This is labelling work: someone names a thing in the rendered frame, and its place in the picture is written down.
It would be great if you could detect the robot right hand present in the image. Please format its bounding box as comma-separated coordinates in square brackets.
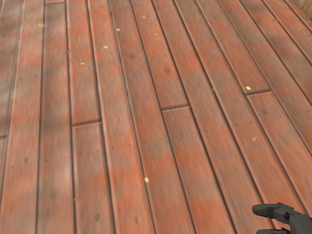
[252, 202, 312, 234]

